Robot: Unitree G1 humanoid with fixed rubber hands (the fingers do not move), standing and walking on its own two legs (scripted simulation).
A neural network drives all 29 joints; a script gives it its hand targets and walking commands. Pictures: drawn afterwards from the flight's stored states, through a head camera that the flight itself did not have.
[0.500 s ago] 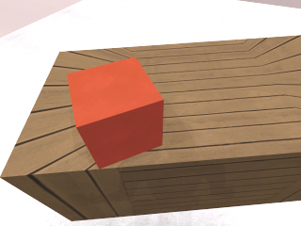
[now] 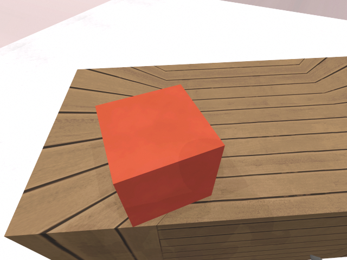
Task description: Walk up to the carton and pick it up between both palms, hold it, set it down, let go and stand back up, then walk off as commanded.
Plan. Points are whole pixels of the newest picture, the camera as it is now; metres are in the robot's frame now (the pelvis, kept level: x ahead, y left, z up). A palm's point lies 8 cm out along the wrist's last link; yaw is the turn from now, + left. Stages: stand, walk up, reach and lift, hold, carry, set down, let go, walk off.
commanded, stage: walk up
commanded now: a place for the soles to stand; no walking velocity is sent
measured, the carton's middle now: (157, 153) +0.38 +0.07 +0.03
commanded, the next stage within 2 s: none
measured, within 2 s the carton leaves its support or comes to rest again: neither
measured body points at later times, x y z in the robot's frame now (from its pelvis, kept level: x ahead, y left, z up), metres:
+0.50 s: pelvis -0.02 +0.01 +0.01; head -0.03 +0.08 +0.46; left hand +0.04 +0.32 -0.14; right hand +0.07 -0.31 -0.03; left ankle +0.05 +0.07 -0.71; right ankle -0.03 -0.15 -0.64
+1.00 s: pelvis -0.07 -0.08 +0.02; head -0.08 -0.13 +0.47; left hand +0.00 +0.23 -0.04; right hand +0.01 -0.39 -0.10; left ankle -0.05 +0.05 -0.64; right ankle -0.02 -0.16 -0.70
